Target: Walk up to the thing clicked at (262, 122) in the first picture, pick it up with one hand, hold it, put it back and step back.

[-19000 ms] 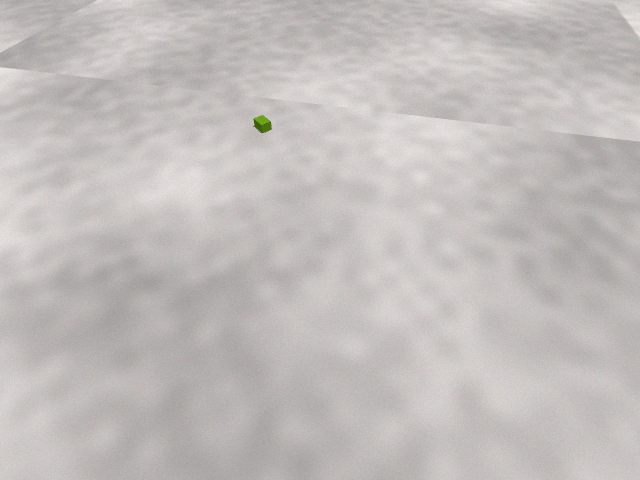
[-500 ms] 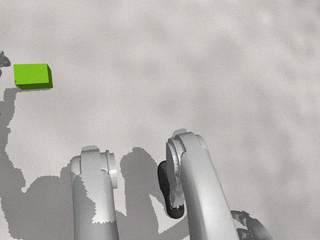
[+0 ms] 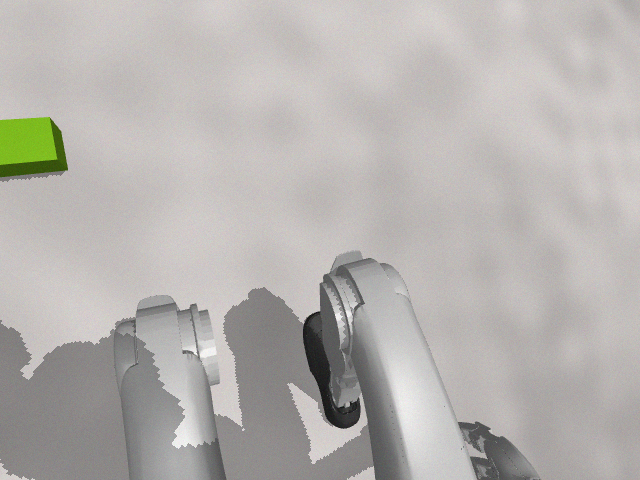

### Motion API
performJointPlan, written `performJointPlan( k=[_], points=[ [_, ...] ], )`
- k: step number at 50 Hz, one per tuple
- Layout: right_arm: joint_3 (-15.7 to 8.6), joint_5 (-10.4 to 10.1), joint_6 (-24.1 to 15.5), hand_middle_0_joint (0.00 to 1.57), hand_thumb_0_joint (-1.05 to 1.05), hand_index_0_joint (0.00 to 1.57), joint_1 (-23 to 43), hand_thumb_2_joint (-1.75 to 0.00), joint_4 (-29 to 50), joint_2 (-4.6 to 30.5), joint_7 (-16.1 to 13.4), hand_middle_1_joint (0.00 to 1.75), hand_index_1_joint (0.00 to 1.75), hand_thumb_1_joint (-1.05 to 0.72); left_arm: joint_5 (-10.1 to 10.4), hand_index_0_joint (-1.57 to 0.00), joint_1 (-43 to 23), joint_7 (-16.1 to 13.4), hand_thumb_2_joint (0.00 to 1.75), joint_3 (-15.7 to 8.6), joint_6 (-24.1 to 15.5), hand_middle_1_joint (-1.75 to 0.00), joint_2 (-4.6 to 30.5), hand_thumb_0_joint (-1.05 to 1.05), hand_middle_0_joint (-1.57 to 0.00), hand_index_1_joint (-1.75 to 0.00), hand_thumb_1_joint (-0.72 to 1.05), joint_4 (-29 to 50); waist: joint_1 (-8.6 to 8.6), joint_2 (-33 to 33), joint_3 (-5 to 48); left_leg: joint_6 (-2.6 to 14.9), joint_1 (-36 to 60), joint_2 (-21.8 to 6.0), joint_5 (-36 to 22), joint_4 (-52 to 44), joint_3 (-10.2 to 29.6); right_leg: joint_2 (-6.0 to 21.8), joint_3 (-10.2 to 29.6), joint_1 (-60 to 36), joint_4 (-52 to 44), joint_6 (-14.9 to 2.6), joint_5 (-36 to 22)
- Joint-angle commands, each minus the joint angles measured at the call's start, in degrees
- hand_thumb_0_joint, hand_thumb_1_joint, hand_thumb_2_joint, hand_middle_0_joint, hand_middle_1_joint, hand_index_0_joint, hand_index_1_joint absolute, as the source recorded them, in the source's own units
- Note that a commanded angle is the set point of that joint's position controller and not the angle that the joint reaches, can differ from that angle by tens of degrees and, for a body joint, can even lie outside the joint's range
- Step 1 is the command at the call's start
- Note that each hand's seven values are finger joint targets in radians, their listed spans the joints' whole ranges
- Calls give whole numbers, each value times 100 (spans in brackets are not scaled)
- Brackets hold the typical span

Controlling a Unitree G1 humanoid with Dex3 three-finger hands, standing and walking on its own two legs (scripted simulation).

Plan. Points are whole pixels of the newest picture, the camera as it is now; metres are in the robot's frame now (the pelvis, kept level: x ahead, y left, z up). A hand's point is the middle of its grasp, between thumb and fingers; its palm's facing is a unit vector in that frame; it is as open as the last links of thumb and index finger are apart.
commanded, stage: rise first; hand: left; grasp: from above
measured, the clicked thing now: (23, 147) +0.55 +0.32 -0.31
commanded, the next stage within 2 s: approach in 1.36 s
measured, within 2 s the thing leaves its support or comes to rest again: neither
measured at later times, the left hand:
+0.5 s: hand out of the picture +0.48 +0.35 -0.18, palm faces -0.46 -0.07 -0.89, open 12.1 cm
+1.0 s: hand out of the picture +0.48 +0.36 -0.19, palm faces -0.47 -0.06 -0.88, open 11.5 cm
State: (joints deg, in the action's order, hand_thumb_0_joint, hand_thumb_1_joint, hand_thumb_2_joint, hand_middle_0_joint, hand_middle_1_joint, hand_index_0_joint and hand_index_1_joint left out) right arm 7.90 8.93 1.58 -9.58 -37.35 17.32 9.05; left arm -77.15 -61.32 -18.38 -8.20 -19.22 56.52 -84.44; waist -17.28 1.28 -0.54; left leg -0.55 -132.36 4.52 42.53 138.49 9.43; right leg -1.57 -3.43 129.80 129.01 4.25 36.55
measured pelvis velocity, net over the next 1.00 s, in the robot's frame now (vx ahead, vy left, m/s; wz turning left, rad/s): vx -0.01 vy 0.01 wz -0.04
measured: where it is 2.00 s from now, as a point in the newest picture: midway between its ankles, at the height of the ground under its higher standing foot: (265, 420)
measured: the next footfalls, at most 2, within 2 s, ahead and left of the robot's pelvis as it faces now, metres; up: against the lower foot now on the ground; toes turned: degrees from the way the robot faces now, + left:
none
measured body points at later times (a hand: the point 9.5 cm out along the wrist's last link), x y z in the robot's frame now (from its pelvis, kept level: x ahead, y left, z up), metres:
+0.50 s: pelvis -0.01 +0.01 +0.00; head +0.26 +0.11 +0.34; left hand +0.50 +0.36 -0.13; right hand +0.03 -0.27 -0.08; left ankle +0.06 +0.12 -0.30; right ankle +0.11 -0.14 -0.30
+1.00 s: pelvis -0.01 +0.01 -0.01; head +0.26 +0.12 +0.33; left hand +0.50 +0.36 -0.14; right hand +0.02 -0.26 -0.07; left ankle +0.06 +0.12 -0.30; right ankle +0.11 -0.14 -0.30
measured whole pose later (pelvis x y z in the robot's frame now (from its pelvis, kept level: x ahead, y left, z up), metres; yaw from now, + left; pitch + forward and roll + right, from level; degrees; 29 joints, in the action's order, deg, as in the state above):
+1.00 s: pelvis -0.01 +0.01 -0.01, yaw -2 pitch +34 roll -14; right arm 11.4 8.5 1.8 -10.0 -34.7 18.0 8.6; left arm -77.8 -64.6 -17.4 -6.1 -18.9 60.7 -86.8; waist -19.7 2.4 -2.6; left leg 1.0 -133.9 4.1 40.8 140.2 9.9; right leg -1.9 -4.4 129.9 128.8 3.6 34.5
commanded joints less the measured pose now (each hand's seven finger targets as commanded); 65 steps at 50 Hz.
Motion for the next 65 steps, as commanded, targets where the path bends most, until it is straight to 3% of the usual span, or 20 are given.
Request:
performJointPlan(
  k=[1,17,19,24,27,29,32,37,40,42,44,45,48,50,53,57,59,62,64,65],
  points=[
    [-465,-17,68,20,0,20,-1342,-90,-50,1637,-104,30,30,-91,196,-33,-1617,-165,78,-189,10,-73,1658,0,-34,-74,-26,831,-53,-2331,4095,162,3356,-205,-1900,-1575,-422,-35,-572,-2053,-966,-548,-1361],
    [-333,-40,112,20,0,20,-1303,-90,2,1670,-126,30,30,-91,93,-38,-1920,-175,75,27,-45,-70,1640,0,-39,-71,-22,554,-272,-2468,3767,143,3154,-240,-1732,-1556,-357,-69,-637,-1924,-921,-567,-1318],
    [-342,-61,104,20,0,20,-1255,-90,29,1701,-137,30,30,-91,97,-38,-2001,-191,74,27,-36,-70,1688,0,-39,-71,-21,633,-223,-2522,3778,122,3202,-257,-1656,-1619,-328,-59,-639,-1846,-913,-579,-1270],
    [-295,-49,87,20,0,20,-1305,-90,51,1716,-130,30,30,-91,44,-38,-2149,-185,75,98,-6,-69,1651,0,-40,-71,-21,616,-385,-2619,3813,100,3440,-287,-1848,-1591,-233,-58,-675,-1762,-865,-565,-1355],
    [-282,-66,84,20,0,20,-1260,-90,73,1766,-135,30,30,-91,64,-39,-2210,-195,73,25,25,-69,1829,0,-40,-70,-20,578,-317,-2697,3722,81,3292,-291,-1685,-1655,-219,-37,-662,-1701,-848,-573,-1275],
    [-273,-48,69,20,0,20,-1257,-90,96,1773,-138,30,30,-91,68,-40,-2210,-183,74,91,27,-67,1719,0,-41,-69,-20,506,-405,-2700,3589,58,3309,-309,-1564,-1672,-141,-31,-693,-1538,-827,-581,-1162],
    [-242,-64,87,20,0,20,-1224,-90,133,1806,-140,30,30,-91,5,-41,-2188,-179,72,60,38,-66,1888,0,-42,-68,-19,592,-339,-2836,3823,43,3476,-319,-1738,-1689,-137,-40,-691,-1638,-811,-573,-1274],
    [-236,-33,81,20,0,20,-1248,-90,156,1822,-145,30,30,-91,25,-42,-2077,-162,71,46,32,-65,1835,0,-43,-67,-17,475,-389,-2690,3602,52,3292,-303,-1710,-1609,-128,-26,-706,-1585,-823,-589,-1264],
    [-211,-47,90,20,0,20,-1238,-90,196,1831,-152,30,30,-90,20,-45,-2081,-149,68,-32,33,-62,2016,0,-46,-64,-14,646,-332,-2757,3791,48,3386,-315,-1872,-1603,-127,-30,-696,-1718,-813,-577,-1366],
    [-187,-43,88,20,0,20,-1257,-90,188,1777,-147,30,30,-91,62,-46,-2072,-133,67,30,18,-63,1926,0,-47,-64,-13,677,-309,-2729,3873,98,3326,-309,-1791,-1562,-236,-54,-665,-1895,-858,-566,-1381],
    [-193,-39,75,20,0,20,-1252,-90,168,1797,-148,30,30,-91,87,-47,-1875,-107,65,121,31,-63,1741,0,-47,-64,-11,422,-386,-2659,3518,84,3172,-302,-1678,-1538,-229,-52,-683,-1716,-870,-594,-1259],
    [-190,-21,68,20,0,20,-1304,-90,154,1835,-148,30,30,-91,95,-47,-1990,-108,65,42,15,-63,1829,0,-47,-63,-11,539,-433,-2644,3593,63,3279,-313,-1807,-1554,-171,-32,-715,-1759,-869,-580,-1338],
    [-186,-39,77,20,0,20,-1255,-90,194,1799,-156,30,30,-91,91,-48,-2090,-87,64,49,-10,-61,1924,0,-49,-61,-10,789,-328,-2779,3832,74,3382,-320,-1852,-1552,-192,-48,-691,-1803,-852,-590,-1366],
    [-214,-24,74,20,0,20,-1289,-90,194,1856,-153,30,30,-90,84,-49,-2070,-73,63,60,-13,-60,1854,0,-49,-61,-8,642,-416,-2733,3564,49,3204,-303,-1760,-1532,-164,-25,-711,-1709,-858,-605,-1302],
    [-201,-3,74,20,0,20,-1302,-90,227,1860,-165,30,30,-90,73,-50,-2204,-98,63,-32,-57,-59,1972,0,-51,-60,-8,863,-408,-2725,3726,58,3302,-311,-1780,-1495,-202,-32,-719,-1807,-882,-600,-1320],
    [-181,-11,47,20,0,20,-1263,-90,242,1797,-165,30,30,-91,58,-52,-1937,-105,60,69,-28,-59,1811,0,-52,-59,-5,565,-374,-2546,3576,107,3041,-293,-1525,-1478,-273,-64,-703,-1826,-925,-603,-1182],
    [-195,-25,57,20,0,20,-1241,-90,236,1815,-168,30,30,-91,42,-53,-2126,-117,60,35,-26,-56,1915,0,-53,-57,-4,844,-303,-2858,3822,62,3323,-312,-1643,-1565,-234,-51,-712,-1734,-866,-611,-1246],
    [-219,-27,59,20,0,20,-1264,-90,245,1829,-161,30,30,-90,60,-52,-1977,-102,60,115,34,-58,1715,0,-52,-58,-5,632,-407,-2722,3602,46,3302,-318,-1740,-1588,-134,-25,-761,-1624,-843,-608,-1294],
    [-202,-49,61,20,0,20,-1243,-90,244,1829,-173,30,30,-90,55,-53,-2084,-89,59,76,35,-58,1857,0,-52,-58,-4,851,-342,-2782,3749,54,3360,-313,-1788,-1581,-170,-26,-722,-1692,-847,-605,-1349],
    [-232,-54,54,20,0,20,-1226,-90,271,1872,-176,30,30,-90,64,-53,-1886,-60,59,120,77,-58,1769,0,-52,-58,-3,519,-371,-2673,3525,48,3247,-305,-1739,-1538,-134,-17,-733,-1525,-836,-624,-1277]
  ],
)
